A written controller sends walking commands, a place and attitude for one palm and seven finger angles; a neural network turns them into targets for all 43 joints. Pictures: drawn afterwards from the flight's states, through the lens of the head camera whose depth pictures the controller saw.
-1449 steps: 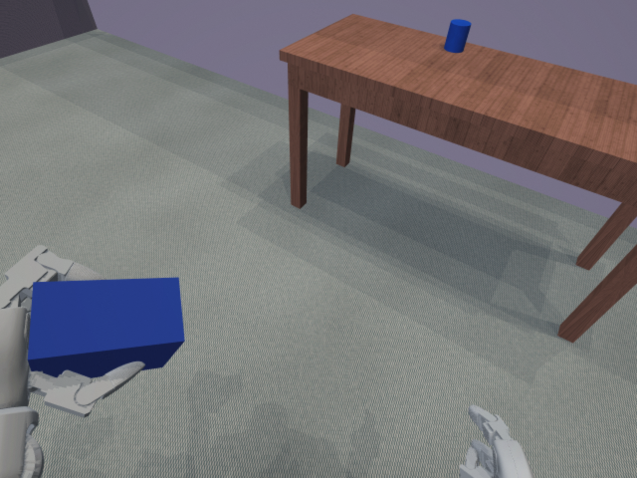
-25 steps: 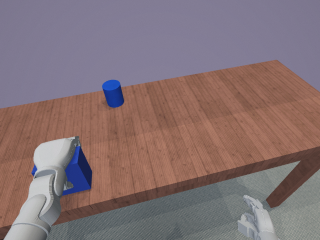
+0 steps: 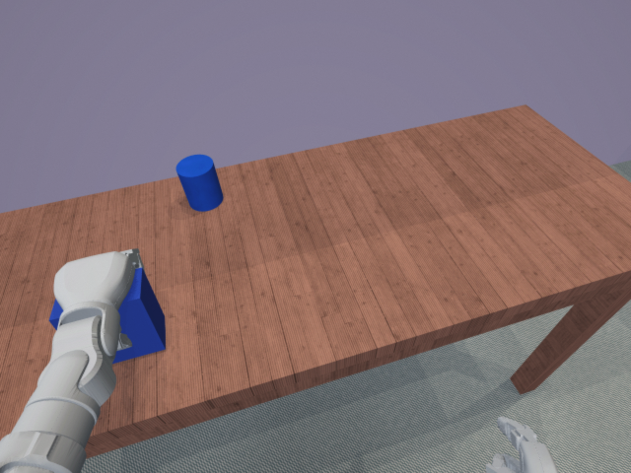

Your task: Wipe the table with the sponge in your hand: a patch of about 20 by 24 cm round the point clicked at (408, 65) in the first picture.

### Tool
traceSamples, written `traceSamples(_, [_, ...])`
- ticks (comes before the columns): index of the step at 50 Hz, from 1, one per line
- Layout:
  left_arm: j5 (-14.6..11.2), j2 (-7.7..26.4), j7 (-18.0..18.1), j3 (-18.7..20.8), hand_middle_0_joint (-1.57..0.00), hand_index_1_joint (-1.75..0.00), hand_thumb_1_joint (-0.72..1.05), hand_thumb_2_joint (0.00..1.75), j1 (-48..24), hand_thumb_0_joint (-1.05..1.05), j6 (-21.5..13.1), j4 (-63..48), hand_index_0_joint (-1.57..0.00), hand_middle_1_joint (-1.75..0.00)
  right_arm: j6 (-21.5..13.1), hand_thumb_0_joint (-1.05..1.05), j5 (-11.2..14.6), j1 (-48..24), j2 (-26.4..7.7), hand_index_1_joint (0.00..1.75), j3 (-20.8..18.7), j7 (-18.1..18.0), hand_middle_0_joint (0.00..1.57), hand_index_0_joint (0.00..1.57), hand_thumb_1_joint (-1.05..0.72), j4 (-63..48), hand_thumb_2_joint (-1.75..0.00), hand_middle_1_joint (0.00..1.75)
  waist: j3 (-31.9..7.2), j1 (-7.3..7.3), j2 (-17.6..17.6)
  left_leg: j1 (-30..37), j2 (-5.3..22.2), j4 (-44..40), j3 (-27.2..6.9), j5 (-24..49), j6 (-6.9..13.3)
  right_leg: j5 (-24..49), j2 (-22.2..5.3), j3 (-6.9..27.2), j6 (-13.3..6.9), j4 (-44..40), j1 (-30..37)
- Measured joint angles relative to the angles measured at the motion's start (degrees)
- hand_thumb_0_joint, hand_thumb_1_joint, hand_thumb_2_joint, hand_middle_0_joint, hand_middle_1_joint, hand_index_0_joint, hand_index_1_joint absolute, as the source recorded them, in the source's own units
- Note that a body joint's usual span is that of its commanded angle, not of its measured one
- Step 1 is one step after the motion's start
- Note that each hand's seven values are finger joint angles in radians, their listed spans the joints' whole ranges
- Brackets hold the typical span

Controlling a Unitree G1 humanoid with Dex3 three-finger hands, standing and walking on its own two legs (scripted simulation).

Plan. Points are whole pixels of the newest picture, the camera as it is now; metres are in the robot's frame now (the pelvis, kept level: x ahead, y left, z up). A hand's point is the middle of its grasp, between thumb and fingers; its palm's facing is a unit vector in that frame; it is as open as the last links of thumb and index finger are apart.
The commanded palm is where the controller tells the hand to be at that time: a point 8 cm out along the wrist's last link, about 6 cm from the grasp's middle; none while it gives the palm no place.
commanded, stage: wipe forward along the first lane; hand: left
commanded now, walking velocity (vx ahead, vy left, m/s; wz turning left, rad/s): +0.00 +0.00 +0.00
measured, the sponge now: (119, 327) +0.29 +0.33 -0.01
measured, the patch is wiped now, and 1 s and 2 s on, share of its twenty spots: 0.00 0.35 0.40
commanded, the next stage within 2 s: slide across to the middle lane in 0.88 s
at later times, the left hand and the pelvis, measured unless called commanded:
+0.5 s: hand (113, 269) +0.36 +0.35 +0.03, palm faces -0.13 +0.01 -0.99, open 10.4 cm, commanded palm +0.35 +0.34 +0.07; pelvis +0.00 +0.01 -0.01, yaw -1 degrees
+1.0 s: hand (114, 243) +0.41 +0.37 +0.03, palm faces -0.14 +0.03 -0.99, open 10.4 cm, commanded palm +0.40 +0.35 +0.07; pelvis -0.01 +0.02 -0.02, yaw -1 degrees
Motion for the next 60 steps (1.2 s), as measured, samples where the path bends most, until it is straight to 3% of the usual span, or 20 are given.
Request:
traceSamples(13, [1.36, 3.5, 0.11, 3.63, -0.71, -1.31, -0.51, 1.01, -8.68, 0.01, -5.55, 11.79, -0.71, -1.31, 1.1, 0.01, -0.04, 2.22, 0.24, 0.3, 0.19, 0.35, 0.2, 0.2, -0.91, -0.33, -0.9, 0.3, -1.49, -1.54, -0.61, -5.56, 0.58, 3.18, -0.23, -1.14, -0.11, -0.74, 0.55, -0.1, -0.2, 2.49, -5.28])
traceSamples(24, [2.41, 5.48, 1.41, 4.21, -0.71, -1.31, -0.51, 1.01, -14.47, 0.01, -7.24, 18.78, -0.71, -1.3, 2.14, 0.01, 0.07, 5.33, -0.53, 0.3, -0.8, 0.69, 0.2, 0.2, -0.91, 0.6, -0.9, 0.3, -2.13, -3.0, -0.6, -9.53, 0.5, 5.4, -0.1, -1.76, 0.29, -0.84, 0.43, 0.09, 0.28, 3.86, -8.89])
traceSamples(52, [5.04, 10.65, 2.3, 4.21, -0.71, -1.31, -0.52, 1.01, -28.93, 0.02, -8.33, 33.28, -0.71, -1.3, 2.63, 0.01, -0.08, 8.06, 0.5, 0.3, -0.06, 1.92, 0.2, 0.2, -0.91, 0.64, -0.89, 0.3, -3.32, -6.32, -2.01, -17.13, 0.46, 9.24, 0.18, -2.76, 1.22, -0.73, 0.35, 0.51, 1.2, 5.93, -15.76])
traceSamples(56, [4.55, 10.12, 2.41, 2.52, -0.7, -1.31, -0.51, 1.01, -27.75, 0.01, -7.61, 30.97, -0.71, -1.31, 2.74, 0.01, -0.16, 9.08, 0.5, 0.3, -0.84, 2.01, 0.2, 0.2, -0.91, 0.89, -0.89, 0.3, -3.44, -5.97, -1.64, -16.69, 0.51, 9.05, 0.3, -3.04, 1.29, -0.73, 0.41, 0.64, 1.25, 5.31, -15.16])
traceSamples(60, [2.29, 7.99, 2.96, 1.62, -0.7, -1.32, -0.51, 1.01, -26.03, 0.01, -7.22, 27.96, -0.7, -1.32, 2.99, 0.01, -0.04, 9.52, 0.79, 0.3, -1.23, 1.99, 0.2, 0.2, -0.91, 1.8, -0.9, 0.3, -3.81, -5.37, -1.37, -14.93, 0.37, 8.24, 0.41, -3.31, 1.37, -0.85, 0.31, 0.73, 1.38, 4.26, -13.31])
